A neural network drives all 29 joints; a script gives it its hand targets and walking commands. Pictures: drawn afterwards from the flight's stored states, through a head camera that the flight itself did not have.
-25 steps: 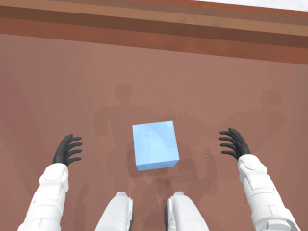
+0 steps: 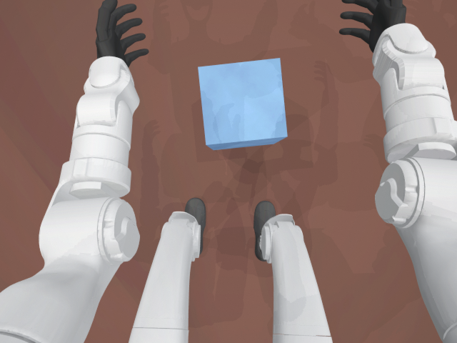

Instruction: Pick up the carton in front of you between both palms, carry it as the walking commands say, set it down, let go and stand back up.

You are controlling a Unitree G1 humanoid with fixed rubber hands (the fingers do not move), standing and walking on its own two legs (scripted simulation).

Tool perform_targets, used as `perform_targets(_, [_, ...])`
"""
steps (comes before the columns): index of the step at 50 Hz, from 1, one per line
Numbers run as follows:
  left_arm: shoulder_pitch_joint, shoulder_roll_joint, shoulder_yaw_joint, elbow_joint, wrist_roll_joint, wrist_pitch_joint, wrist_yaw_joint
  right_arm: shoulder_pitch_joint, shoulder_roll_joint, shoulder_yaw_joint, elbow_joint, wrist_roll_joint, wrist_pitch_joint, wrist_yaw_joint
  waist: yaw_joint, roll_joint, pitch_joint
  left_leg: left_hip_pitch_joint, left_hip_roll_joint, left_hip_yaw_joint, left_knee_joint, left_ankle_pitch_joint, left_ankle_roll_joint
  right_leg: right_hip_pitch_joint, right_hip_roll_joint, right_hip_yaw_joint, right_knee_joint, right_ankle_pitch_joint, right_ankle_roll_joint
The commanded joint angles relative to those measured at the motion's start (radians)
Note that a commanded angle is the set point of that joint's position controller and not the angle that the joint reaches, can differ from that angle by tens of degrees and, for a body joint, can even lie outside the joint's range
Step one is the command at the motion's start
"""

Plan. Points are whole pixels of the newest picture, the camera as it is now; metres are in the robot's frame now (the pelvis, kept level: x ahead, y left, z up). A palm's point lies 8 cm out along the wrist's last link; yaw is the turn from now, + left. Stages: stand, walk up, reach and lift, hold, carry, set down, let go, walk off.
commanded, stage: reach and lift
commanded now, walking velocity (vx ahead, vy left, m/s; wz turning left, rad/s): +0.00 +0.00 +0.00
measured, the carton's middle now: (241, 111) +0.52 -0.01 -0.52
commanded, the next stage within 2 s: none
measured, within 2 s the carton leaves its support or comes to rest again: leaves its support in 1.72 s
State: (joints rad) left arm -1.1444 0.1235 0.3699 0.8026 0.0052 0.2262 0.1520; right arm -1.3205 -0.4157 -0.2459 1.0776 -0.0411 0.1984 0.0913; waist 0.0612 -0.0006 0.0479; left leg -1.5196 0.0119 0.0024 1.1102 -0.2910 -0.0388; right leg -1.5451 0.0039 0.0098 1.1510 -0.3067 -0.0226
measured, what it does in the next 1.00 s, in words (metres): lowers itself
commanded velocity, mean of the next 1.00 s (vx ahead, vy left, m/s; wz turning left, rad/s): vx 0.00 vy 0.00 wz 0.00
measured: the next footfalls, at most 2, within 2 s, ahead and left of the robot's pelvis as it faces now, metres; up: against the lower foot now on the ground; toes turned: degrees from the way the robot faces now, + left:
none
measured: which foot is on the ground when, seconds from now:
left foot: down 0.00-1.00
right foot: down 0.00-1.00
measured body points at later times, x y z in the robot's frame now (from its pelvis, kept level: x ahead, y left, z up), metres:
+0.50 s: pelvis +0.00 +0.01 -0.17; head +0.36 -0.01 +0.11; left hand +0.51 +0.19 -0.33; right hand +0.55 -0.20 -0.33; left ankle +0.10 +0.14 -0.61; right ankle +0.09 -0.10 -0.61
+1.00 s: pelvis -0.02 +0.01 -0.27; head +0.36 -0.01 -0.05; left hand +0.52 +0.18 -0.46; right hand +0.55 -0.19 -0.47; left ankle +0.10 +0.14 -0.61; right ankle +0.09 -0.10 -0.61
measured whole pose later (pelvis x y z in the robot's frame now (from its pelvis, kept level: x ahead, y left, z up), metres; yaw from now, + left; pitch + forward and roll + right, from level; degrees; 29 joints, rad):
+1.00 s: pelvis -0.02 +0.01 -0.27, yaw +2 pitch +36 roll +4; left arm -1.47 0.27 0.12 1.11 -0.28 0.04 0.19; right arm -1.55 -0.52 0.05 1.22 0.24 0.04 -0.04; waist 0.03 0.05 0.43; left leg -2.25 -0.05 0.00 2.16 -0.54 -0.06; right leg -2.28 -0.01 0.04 2.21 -0.56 -0.01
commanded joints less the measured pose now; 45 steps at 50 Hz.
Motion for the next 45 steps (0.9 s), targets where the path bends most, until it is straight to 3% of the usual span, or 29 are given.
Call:
perform_targets(1, [-0.179,0.086,0.065,-0.087,0.048,-0.027,-0.007,-0.241,-0.106,-0.046,-0.068,-0.049,-0.022,0.001,0.012,-0.097,-1.028,0.349,-0.095,0.089,-0.062,0.073,-0.029,0.624,0.058,0.002,-0.097,0.131,0.037])
perform_targets(9, [-0.059,0.041,0.099,-0.053,0.086,-0.140,-0.047,-0.114,0.010,-0.087,-0.102,-0.091,-0.103,-0.030,-0.003,-0.128,-0.999,0.001,-0.095,0.071,0.127,0.195,-0.032,0.492,0.049,0.053,0.119,0.435,0.045])
perform_targets(16, [-0.078,0.093,-0.012,-0.066,-0.023,-0.192,-0.017,-0.106,-0.039,-0.016,-0.156,0.012,-0.147,-0.084,-0.026,-0.094,-1.138,-0.138,-0.094,0.065,0.385,0.271,-0.045,0.334,0.049,0.051,0.377,0.522,0.044])
perform_targets(20, [-0.113,0.134,-0.096,-0.083,-0.111,-0.186,0.015,-0.152,-0.106,0.069,-0.186,0.105,-0.151,-0.103,-0.027,-0.081,-1.253,-0.064,-0.098,0.068,0.517,0.291,-0.043,0.261,0.051,0.022,0.505,0.441,0.047])
perform_targets(25, [-0.214,0.168,-0.148,-0.113,-0.177,-0.152,0.046,-0.265,-0.171,0.141,-0.206,0.188,-0.128,-0.116,-0.022,-0.099,-1.307,-0.037,-0.089,0.080,0.628,0.185,-0.036,0.188,0.041,-0.006,0.608,0.269,0.048])
perform_targets(30, [-0.341,0.179,-0.155,-0.012,-0.195,-0.125,0.057,-0.374,-0.191,0.175,-0.076,0.217,-0.109,-0.114,-0.020,-0.104,-1.087,-0.112,-0.069,0.077,0.701,-0.016,-0.027,0.007,0.017,-0.012,0.660,0.005,0.038])
perform_targets(33, [-0.398,0.182,-0.153,0.076,-0.191,-0.129,0.050,-0.417,-0.197,0.189,0.016,0.220,-0.113,-0.108,-0.019,-0.086,-0.969,-0.135,-0.058,0.070,0.742,-0.081,-0.025,-0.085,0.002,-0.004,0.693,-0.081,0.033])
perform_targets(39, [-0.497,0.211,-0.157,0.192,-0.191,-0.165,0.038,-0.495,-0.213,0.219,0.120,0.229,-0.144,-0.107,-0.023,-0.058,-0.850,-0.151,-0.048,0.057,0.828,-0.077,-0.024,-0.162,-0.014,0.019,0.773,-0.087,0.028])
perform_targets(45, [-0.554,0.232,-0.215,0.184,-0.265,-0.204,0.045,-0.580,-0.242,0.273,0.067,0.273,-0.179,-0.134,-0.033,-0.079,-1.011,-0.080,-0.057,0.065,0.915,0.062,-0.024,-0.024,-0.014,0.019,0.858,0.061,0.033])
